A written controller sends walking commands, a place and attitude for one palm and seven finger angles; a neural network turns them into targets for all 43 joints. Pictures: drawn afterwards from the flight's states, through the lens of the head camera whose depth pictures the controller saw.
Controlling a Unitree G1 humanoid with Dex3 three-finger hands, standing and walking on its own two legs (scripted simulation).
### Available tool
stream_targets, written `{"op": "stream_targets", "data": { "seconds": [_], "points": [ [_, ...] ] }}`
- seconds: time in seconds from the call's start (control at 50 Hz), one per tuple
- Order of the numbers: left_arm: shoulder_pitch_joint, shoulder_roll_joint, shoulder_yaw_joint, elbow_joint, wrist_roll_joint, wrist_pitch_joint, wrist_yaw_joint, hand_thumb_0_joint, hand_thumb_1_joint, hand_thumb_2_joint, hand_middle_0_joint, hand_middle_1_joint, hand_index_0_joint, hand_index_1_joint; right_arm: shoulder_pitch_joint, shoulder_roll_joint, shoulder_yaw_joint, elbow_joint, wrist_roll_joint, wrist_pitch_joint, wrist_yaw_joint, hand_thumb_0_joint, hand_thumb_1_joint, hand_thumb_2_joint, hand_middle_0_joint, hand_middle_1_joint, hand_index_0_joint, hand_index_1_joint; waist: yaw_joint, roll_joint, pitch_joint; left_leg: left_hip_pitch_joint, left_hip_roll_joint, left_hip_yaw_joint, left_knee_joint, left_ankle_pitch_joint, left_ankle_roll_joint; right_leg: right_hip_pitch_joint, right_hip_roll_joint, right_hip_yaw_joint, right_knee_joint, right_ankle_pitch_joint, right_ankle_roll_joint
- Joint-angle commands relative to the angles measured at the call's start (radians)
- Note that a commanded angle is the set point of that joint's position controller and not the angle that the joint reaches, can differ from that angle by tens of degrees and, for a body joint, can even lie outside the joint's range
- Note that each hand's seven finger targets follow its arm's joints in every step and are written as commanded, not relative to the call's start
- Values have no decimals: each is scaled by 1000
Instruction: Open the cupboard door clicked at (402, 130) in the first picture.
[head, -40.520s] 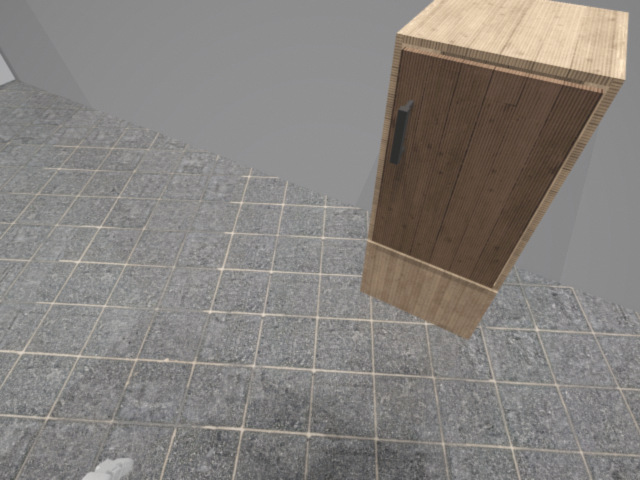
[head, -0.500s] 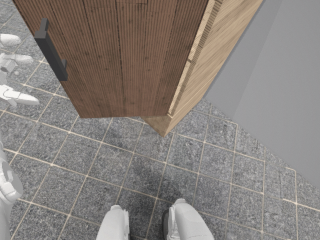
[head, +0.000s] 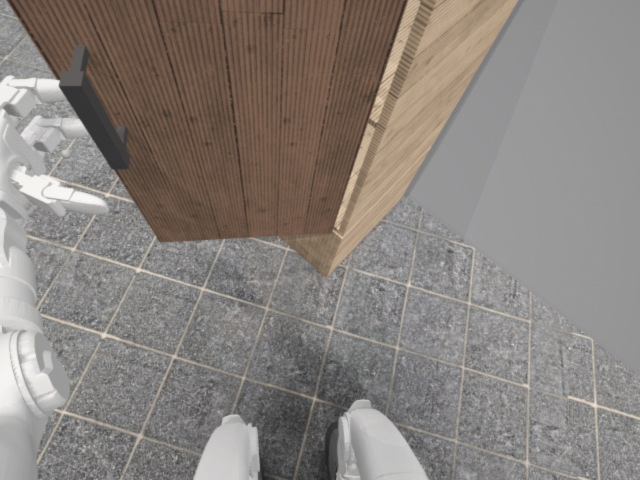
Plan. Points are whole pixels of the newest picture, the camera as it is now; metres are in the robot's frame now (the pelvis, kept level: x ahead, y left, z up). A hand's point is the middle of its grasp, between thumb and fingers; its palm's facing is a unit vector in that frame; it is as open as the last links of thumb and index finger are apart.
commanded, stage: slide the fingers in behind the handle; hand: left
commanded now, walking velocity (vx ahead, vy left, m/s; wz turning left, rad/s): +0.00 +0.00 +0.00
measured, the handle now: (101, 113) +0.53 +0.24 +0.06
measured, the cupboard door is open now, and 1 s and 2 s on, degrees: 48 48 48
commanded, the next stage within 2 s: close the thumb around the handle in 1.22 s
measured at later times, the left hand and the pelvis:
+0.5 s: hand (90, 156) +0.48 +0.24 +0.06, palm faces +0.04 -1.00 +0.00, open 14.0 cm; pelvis +0.01 +0.00 +0.00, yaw +0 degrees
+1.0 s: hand (108, 160) +0.47 +0.22 +0.06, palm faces +0.05 -1.00 -0.02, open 14.0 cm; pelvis +0.00 -0.01 +0.00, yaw +0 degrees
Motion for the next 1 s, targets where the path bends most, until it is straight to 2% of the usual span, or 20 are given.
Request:
{"op": "stream_targets", "data": {
  "seconds": [0.0, 0.02, 0.08, 0.14, 0.2, 0.24, 0.36, 0.48, 0.5, 0.52, 0.56, 0.58, 0.62, 0.68, 0.72, 0.74, 0.78, 0.86, 0.9, 0.98],
  "points": [
    [-350, 314, 42, -184, -7, -70, 33, 0, -500, 300, -300, -1200, -300, -1200, 165, -194, -74, -49, -5, -15, -16, 0, -900, -900, 200, 300, 200, 300, 8, 139, -461, 316, -29, -62, -144, 441, -9, 256, 48, 46, -76, 262, -20],
    [-356, 326, 48, -202, -1, -78, 39, 0, -500, 300, -300, -1200, -300, -1200, 165, -194, -75, -51, -5, -16, -17, 0, -900, -900, 200, 300, 200, 300, 13, 139, -466, 314, -29, -63, -147, 441, -9, 267, 47, 48, -74, 264, -20],
    [-389, 255, -7, -210, -3, -93, 41, 0, -500, 300, -300, -1200, -300, -1200, 159, -189, -74, -46, -7, -20, -14, 0, -900, -900, 200, 300, 200, 300, 3, 179, -463, 361, -27, -69, -149, 451, -18, 223, 47, 41, -74, 244, -23],
    [-361, 270, 19, -193, -13, -98, 41, 0, -500, 300, -300, -1200, -300, -1200, 160, -191, -77, -46, -5, -20, -17, 0, -900, -900, 200, 300, 200, 300, 5, 129, -483, 330, -31, -61, -146, 439, -11, 274, 46, 51, -78, 268, -20],
    [-377, 237, -4, -224, -16, -107, 38, 0, -500, 300, -300, -1200, -300, -1200, 158, -186, -79, -41, -6, -22, -17, 0, -900, -900, 200, 300, 200, 300, 11, 177, -514, 376, -30, -67, -143, 490, -18, 256, 43, 46, -68, 285, -23],
    [-356, 224, -8, -210, -14, -100, 45, 0, -500, 300, -300, -1200, -300, -1200, 159, -186, -80, -40, -7, -22, -14, 0, -900, -900, 200, 300, 200, 300, 8, 144, -494, 367, -28, -66, -144, 479, -16, 254, 45, 44, -73, 279, -20],
    [-341, 211, -2, -237, -27, -100, 66, 0, -500, 300, -300, -1200, -300, -1200, 154, -182, -81, -44, -6, -20, -13, 0, -900, -900, 200, 300, 200, 300, 15, 128, -487, 349, -33, -60, -147, 493, -13, 293, 45, 47, -75, 315, -23],
    [-313, 175, -19, -277, -24, -117, 85, 0, -500, 300, -300, -1200, -300, -1200, 144, -173, -85, -47, -6, -22, -8, 0, -900, -900, 200, 300, 200, 300, 24, 145, -504, 365, -34, -49, -152, 508, -15, 319, 43, 54, -78, 342, -21],
    [-301, 184, -17, -277, -18, -118, 87, 0, -500, 300, -300, -1200, -300, -1200, 144, -174, -85, -47, -5, -20, -9, 0, -900, -900, 200, 300, 200, 300, 29, 148, -500, 369, -33, -53, -155, 514, -17, 314, 42, 51, -77, 337, -22],
    [-315, 136, -57, -269, -18, -115, 87, 0, -500, 300, -300, -1200, -300, -1200, 139, -169, -83, -45, -4, -20, -7, 0, -900, -900, 200, 300, 200, 300, 16, 154, -483, 371, -34, -53, -158, 492, -17, 293, 42, 48, -81, 315, -22],
    [-342, 113, -71, -221, -24, -109, 91, 0, -500, 300, -300, -1200, -300, -1200, 138, -170, -82, -40, -4, -24, -10, 0, -900, -900, 200, 300, 200, 300, -4, 112, -406, 330, -36, -53, -161, 432, -11, 269, 43, 47, -92, 278, -22],
    [-366, 145, -52, -222, -19, -110, 95, 0, -500, 300, -300, -1200, -300, -1200, 138, -177, -83, -33, -4, -24, -12, 0, -900, -900, 200, 300, 200, 300, -2, 101, -418, 316, -35, -56, -164, 400, -12, 276, 40, 50, -90, 261, -20],
    [-362, 142, -47, -223, -17, -113, 101, 0, -500, 300, -300, -1200, -300, -1200, 141, -176, -84, -36, -5, -28, -13, 0, -900, -900, 200, 300, 200, 300, 6, 101, -446, 324, -39, -56, -167, 400, -11, 290, 39, 51, -89, 262, -22],
    [-386, 129, -61, -277, -14, -137, 109, 0, -500, 300, -300, -1200, -300, -1200, 139, -170, -85, -33, -9, -35, -11, 0, -900, -900, 200, 300, 200, 300, 15, 168, -519, 394, -37, -63, -155, 480, -21, 277, 37, 50, -72, 297, -25],
    [-360, 116, -64, -284, -15, -143, 118, 0, -500, 300, -300, -1200, -300, -1200, 136, -169, -87, -34, -10, -37, -7, 0, -900, -900, 200, 300, 200, 300, 21, 153, -524, 400, -35, -65, -154, 496, -25, 281, 38, 46, -71, 301, -24],
    [-357, 75, -92, -262, -15, -137, 122, 0, -500, 300, -300, -1200, -300, -1200, 132, -163, -86, -34, -8, -38, -5, 0, -900, -900, 200, 300, 200, 300, 7, 137, -500, 385, -36, -58, -153, 473, -20, 274, 40, 49, -78, 296, -21],
    [-364, 82, -83, -233, -14, -131, 129, 0, -500, 300, -300, -1200, -300, -1200, 136, -166, -86, -26, -9, -38, -5, 0, -900, -900, 200, 300, 200, 300, 3, 113, -477, 350, -37, -57, -153, 441, -17, 275, 38, 48, -77, 285, -19],
    [-327, 176, -7, -218, -3, -122, 146, 0, -500, 300, -300, -1200, -300, -1200, 135, -172, -81, -45, -7, -34, -9, 0, -900, -900, 200, 300, 200, 300, 29, 81, -464, 271, -47, -43, -160, 396, -7, 346, 35, 63, -77, 296, -23],
    [-337, 174, -15, -238, 10, -131, 148, 0, -500, 300, -300, -1200, -300, -1200, 128, -165, -79, -51, -8, -35, -8, 0, -900, -900, 200, 300, 200, 300, 36, 122, -479, 283, -48, -40, -162, 396, -11, 343, 32, 64, -72, 294, -22],
    [-346, 159, -29, -278, 0, -157, 138, 0, -500, 300, -300, -1200, -300, -1200, 130, -167, -82, -50, -8, -39, -7, 0, -900, -900, 200, 300, 200, 300, 30, 119, -514, 327, -42, -47, -157, 432, -14, 338, 37, 64, -71, 310, -23]
  ]
}}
